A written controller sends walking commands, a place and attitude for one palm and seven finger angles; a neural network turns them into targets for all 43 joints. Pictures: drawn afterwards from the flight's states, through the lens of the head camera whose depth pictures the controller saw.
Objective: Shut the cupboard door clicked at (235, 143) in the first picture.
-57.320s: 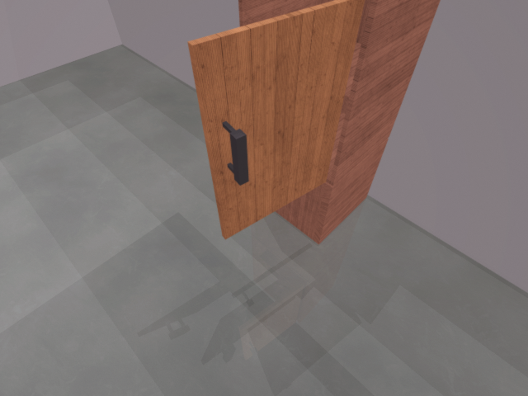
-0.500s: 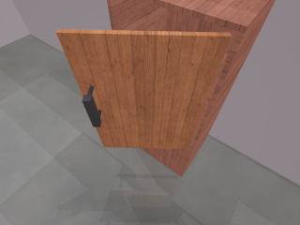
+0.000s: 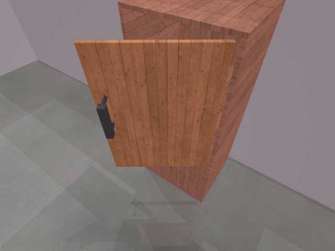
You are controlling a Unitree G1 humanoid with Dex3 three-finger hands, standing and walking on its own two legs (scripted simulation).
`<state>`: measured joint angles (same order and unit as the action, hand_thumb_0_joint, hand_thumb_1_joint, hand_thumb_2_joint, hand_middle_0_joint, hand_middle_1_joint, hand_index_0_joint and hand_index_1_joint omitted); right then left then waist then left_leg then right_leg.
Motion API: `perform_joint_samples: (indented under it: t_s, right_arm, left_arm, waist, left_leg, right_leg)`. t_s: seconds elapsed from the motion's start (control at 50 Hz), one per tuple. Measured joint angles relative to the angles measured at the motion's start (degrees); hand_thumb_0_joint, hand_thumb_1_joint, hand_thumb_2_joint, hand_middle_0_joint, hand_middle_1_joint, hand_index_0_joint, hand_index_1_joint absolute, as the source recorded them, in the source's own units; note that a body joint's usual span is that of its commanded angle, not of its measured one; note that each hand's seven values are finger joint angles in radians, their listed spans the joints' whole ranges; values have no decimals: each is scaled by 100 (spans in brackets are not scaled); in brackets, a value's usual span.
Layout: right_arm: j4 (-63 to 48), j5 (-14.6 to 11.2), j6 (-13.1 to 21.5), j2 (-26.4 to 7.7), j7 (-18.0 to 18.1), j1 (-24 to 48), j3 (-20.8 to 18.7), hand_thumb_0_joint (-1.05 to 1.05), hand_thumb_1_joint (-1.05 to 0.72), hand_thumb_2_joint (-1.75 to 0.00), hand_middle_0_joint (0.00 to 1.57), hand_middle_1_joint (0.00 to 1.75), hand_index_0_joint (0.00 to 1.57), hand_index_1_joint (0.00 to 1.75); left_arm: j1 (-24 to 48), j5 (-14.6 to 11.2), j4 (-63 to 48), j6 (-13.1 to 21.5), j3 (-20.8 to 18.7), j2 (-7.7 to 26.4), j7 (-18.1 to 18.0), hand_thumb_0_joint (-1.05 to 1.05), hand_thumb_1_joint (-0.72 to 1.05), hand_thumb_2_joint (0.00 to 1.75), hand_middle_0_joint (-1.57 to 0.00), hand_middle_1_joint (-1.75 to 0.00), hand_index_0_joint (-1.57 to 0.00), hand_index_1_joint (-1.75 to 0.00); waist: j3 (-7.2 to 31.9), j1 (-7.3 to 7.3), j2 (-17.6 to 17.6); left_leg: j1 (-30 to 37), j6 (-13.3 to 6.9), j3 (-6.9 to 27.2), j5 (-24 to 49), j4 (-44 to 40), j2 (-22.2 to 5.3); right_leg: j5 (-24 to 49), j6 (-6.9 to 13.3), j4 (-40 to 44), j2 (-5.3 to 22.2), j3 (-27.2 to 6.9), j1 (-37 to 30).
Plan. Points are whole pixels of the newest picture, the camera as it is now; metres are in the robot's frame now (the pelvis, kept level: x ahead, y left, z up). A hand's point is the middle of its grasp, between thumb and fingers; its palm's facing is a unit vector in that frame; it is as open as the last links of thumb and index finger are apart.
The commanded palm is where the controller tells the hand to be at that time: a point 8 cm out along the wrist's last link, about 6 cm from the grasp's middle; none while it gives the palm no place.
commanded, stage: come to a stop and stand still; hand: left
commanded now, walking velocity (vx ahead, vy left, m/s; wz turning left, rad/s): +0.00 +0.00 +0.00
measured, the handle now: (107, 117) +0.51 +0.23 +0.01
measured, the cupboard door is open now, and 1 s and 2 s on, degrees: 35 35 35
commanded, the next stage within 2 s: look again from close up in 0.14 s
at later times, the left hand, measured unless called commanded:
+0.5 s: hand out of the picture +0.02 +0.18 -0.18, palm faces +0.00 -0.98 -0.18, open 7.4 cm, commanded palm none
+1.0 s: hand (96, 213) +0.22 +0.19 -0.03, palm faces +0.25 -0.96 -0.10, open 7.2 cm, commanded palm +0.13 +0.23 -0.06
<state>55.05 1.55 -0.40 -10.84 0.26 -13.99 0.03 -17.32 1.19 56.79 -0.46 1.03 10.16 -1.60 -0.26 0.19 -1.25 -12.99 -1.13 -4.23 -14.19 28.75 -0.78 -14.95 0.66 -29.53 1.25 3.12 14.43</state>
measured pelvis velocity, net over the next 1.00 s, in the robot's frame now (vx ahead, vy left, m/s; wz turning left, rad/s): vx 0.03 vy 0.00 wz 0.06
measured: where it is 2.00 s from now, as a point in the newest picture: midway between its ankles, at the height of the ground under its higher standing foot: outside the picture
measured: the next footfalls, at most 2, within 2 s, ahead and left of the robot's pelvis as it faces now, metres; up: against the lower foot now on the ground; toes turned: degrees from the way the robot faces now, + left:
none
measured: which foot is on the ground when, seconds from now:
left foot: down 0.00-1.00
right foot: down 0.00-1.00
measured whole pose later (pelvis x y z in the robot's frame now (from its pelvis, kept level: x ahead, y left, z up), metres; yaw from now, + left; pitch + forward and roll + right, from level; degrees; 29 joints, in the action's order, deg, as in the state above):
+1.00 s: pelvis +0.03 +0.00 -0.02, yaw +3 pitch +3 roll +1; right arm 46.3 -0.4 17.5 -12.3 2.0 -18.0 -1.2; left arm -24.2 -8.4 9.0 10.5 -3.7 9.7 -2.8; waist 3.5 2.0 0.2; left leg -21.4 -1.1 -1.8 -20.7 39.0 1.4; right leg -22.0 -0.4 -40.1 3.4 3.4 21.9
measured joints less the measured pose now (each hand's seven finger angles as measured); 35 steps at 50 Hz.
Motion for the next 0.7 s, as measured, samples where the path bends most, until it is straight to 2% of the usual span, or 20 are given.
perform_joint_samples:
  t_s: [0.16, 0.3, 0.54, 0.7]
  right_arm:
    - [478, -14, -15, 10, -5, -487, 68, 0, -92, -90, 20, 30, 20, 30]
    - [821, -40, 18, 155, 20, -710, 110, 0, -91, -90, 20, 30, 20, 30]
    - [941, -79, 172, 428, 82, -352, 147, 0, -91, -90, 20, 30, 20, 30]
    - [974, -70, 175, 262, 132, -137, 93, 2, -93, -90, 20, 30, 20, 30]
  left_arm:
    - [-167, -23, 223, 24, -12, 98, 10, 0, 91, 90, -20, -30, -20, -30]
    - [-140, -38, 424, 54, 12, 43, -3, 0, 91, 90, -19, -30, -20, -30]
    - [129, -25, 600, 113, 26, -130, -64, 1, 92, 90, -20, -30, -20, -30]
    - [177, -23, 623, 138, -2, -91, -59, 1, 92, 90, -19, -30, -20, -30]
  waist:
    - [-90, 9, 126]
    - [-163, 26, 176]
    - [-222, -3, 216]
    - [-191, -39, 225]
  left_leg:
    - [-55, -20, 12, 79, -88, 67]
    - [-20, -47, 19, 43, -136, 106]
    - [189, -64, 10, -79, -197, 127]
    - [331, -66, 15, -154, -240, 143]
  right_leg:
    - [212, -16, 89, 45, -18, 52]
    - [177, -67, 124, 80, -19, 16]
    - [62, -114, 181, 96, -31, -187]
    - [-25, -131, 204, 108, -28, -323]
